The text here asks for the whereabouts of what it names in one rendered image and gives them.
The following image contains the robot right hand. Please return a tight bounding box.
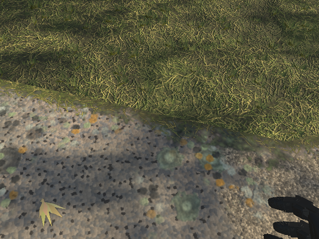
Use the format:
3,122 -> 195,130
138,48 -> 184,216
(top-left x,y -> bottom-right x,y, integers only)
263,195 -> 319,239

